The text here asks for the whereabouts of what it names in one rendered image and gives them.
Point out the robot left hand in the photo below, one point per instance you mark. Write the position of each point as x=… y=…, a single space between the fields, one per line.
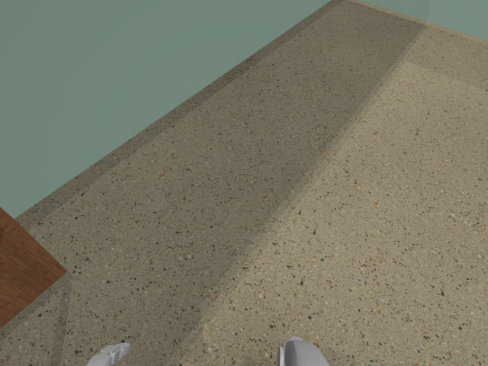
x=109 y=355

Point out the robot right thigh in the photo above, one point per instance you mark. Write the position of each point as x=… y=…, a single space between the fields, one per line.
x=300 y=353

